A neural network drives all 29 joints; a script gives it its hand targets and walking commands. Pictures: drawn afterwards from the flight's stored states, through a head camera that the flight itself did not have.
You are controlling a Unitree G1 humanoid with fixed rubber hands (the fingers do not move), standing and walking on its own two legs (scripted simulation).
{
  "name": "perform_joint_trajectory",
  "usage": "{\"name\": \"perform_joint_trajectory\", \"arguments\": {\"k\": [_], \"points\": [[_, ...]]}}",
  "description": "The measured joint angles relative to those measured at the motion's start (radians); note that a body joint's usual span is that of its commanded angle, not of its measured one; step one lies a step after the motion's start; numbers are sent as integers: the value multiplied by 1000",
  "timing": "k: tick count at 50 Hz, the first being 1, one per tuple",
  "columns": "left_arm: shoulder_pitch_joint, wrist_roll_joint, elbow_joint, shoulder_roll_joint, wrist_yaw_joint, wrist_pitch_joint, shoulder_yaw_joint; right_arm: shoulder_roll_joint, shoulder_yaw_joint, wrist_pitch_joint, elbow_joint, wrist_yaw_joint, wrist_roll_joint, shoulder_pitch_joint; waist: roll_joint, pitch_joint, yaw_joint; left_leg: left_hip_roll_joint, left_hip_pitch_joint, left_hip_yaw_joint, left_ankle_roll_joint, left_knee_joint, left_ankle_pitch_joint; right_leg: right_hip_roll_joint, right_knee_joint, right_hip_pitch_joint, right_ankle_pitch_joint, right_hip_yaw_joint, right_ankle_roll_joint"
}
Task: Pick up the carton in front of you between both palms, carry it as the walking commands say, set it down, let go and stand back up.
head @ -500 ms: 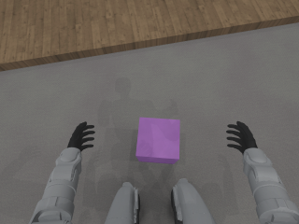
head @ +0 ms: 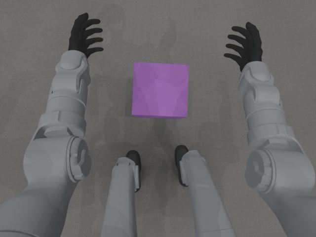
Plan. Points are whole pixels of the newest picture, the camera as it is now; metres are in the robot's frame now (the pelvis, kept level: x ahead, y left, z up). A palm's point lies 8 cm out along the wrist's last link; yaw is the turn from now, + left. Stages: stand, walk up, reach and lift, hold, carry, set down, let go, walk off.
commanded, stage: reach and lift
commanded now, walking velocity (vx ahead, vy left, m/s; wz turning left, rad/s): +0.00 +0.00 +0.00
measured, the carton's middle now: (159, 94) +0.48 -0.04 -0.51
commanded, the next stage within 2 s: none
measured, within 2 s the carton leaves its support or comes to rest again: leaves its support in 1.64 s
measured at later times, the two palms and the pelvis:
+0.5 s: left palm (106, 85) +0.50 +0.16 -0.34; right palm (216, 88) +0.45 -0.23 -0.33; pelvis -0.01 +0.00 -0.18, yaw -1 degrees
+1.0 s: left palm (117, 89) +0.51 +0.14 -0.45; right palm (205, 92) +0.46 -0.22 -0.44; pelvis -0.03 +0.00 -0.27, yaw -1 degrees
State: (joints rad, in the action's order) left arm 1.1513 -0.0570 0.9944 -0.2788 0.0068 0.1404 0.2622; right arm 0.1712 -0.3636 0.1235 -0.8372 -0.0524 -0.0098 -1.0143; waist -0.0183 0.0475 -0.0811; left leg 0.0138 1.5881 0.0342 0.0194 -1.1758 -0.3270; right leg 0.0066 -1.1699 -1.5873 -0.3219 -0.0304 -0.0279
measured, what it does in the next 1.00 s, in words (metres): lowers itself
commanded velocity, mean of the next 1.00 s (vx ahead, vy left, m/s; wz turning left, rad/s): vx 0.00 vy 0.00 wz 0.00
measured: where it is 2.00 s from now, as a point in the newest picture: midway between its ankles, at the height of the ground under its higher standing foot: (159, 175)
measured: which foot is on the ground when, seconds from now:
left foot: down 0.00-1.00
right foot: down 0.00-1.00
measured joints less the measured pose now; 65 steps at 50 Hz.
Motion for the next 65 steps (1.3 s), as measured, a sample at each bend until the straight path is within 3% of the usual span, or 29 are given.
{"name": "perform_joint_trajectory", "arguments": {"k": [9, 22, 31, 40, 51, 59, 65], "points": [[-94, -18, -25, 47, -28, -73, 12, -18, -36, -90, -32, 20, -14, 69, 1, 105, 10, 6, 218, 9, 3, -168, -90, 7, -164, -216, -88, 1, -2], [-83, 147, -136, -22, -88, -76, -147, 68, 106, -99, 17, -24, 158, 40, 8, -10, 18, 30, 561, 21, 16, -623, -210, 31, -611, -559, -201, -12, -23], [95, 213, 1, -72, -104, -58, -186, 110, 148, -74, -98, -49, 202, -134, 7, -162, 19, 36, 667, 18, 21, -819, -196, 39, -804, -664, -184, -13, -35], [236, 265, 142, -103, -106, -102, -238, 132, 193, -113, -250, -65, 227, -287, 17, -320, 16, 41, 721, 19, 29, -943, -190, 30, -930, -719, -180, -7, -31], [184, 281, 96, -96, -113, -133, -295, 123, 233, -151, -240, -79, 279, -244, 28, -330, 9, 27, 719, 23, 27, -1017, -242, 24, -999, -719, -225, 7, -21], [181, 266, 126, -73, -114, -136, -269, 109, 238, -151, -230, -81, 268, -218, 19, -304, 13, 20, 720, 17, 21, -1004, -235, 29, -984, -723, -213, 1, -25], [212, 286, 142, -61, -118, -141, -304, 105, 266, -151, -248, -83, 284, -261, 24, -320, 12, 22, 715, 15, 21, -986, -218, 28, -968, -719, -197, -1, -24]]}}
